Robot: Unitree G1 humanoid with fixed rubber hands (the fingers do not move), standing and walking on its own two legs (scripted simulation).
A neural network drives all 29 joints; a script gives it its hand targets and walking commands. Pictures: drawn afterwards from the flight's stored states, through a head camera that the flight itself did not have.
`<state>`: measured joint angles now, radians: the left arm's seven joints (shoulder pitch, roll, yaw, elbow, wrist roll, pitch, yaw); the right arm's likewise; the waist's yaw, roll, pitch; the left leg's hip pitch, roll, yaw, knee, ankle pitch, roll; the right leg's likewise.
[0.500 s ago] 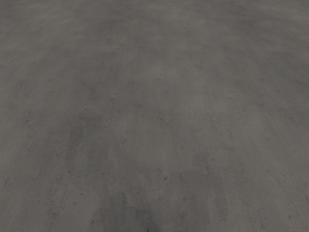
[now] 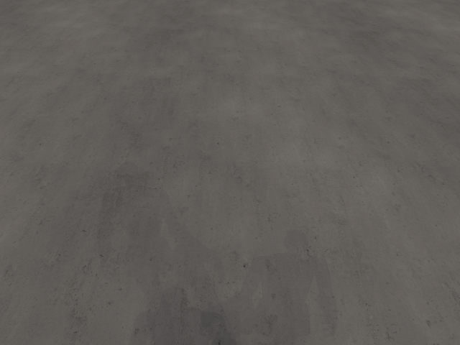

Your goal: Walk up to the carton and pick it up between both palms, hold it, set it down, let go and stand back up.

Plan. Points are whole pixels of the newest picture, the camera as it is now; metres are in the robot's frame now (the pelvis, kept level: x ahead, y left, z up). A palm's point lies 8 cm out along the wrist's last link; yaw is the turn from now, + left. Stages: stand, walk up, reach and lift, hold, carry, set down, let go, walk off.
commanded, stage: stand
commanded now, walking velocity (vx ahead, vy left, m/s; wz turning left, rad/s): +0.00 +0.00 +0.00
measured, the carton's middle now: out of the picture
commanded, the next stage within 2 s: none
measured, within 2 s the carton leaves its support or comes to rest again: neither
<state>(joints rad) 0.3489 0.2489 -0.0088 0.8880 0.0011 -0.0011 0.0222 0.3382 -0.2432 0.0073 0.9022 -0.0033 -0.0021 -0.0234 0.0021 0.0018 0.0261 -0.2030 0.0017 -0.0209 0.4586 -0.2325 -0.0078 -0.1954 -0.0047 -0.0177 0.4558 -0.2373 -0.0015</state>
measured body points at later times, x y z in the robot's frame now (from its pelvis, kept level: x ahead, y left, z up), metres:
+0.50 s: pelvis +0.00 +0.00 +0.00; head +0.01 +0.00 +0.45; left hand +0.02 +0.25 -0.14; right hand +0.02 -0.25 -0.14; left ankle +0.01 +0.12 -0.74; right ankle +0.01 -0.12 -0.74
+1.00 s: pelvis +0.00 +0.00 +0.00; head +0.01 +0.00 +0.45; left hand +0.01 +0.25 -0.15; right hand +0.01 -0.24 -0.15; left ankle +0.01 +0.12 -0.74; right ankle +0.01 -0.12 -0.74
